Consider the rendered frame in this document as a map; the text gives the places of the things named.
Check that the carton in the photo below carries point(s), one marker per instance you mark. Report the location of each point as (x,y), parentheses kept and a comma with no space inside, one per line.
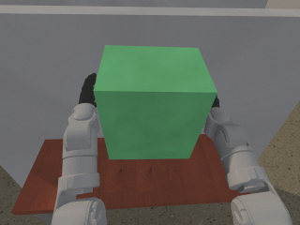
(152,101)

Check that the robot left hand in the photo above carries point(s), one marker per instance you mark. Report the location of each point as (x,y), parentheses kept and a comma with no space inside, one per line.
(87,93)

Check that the left robot upper arm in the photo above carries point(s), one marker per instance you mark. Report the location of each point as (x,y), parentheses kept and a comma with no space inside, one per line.
(86,211)

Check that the right robot upper arm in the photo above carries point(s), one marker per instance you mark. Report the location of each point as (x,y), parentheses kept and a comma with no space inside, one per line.
(262,208)

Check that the robot right hand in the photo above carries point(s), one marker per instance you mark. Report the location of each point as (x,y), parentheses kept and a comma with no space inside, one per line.
(216,102)

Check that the robot right forearm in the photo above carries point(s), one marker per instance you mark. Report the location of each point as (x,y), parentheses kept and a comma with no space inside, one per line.
(243,172)

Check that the table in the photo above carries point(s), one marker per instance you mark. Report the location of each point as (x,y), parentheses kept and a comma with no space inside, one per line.
(130,183)

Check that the robot left forearm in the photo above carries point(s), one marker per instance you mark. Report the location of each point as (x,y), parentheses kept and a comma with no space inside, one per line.
(80,150)

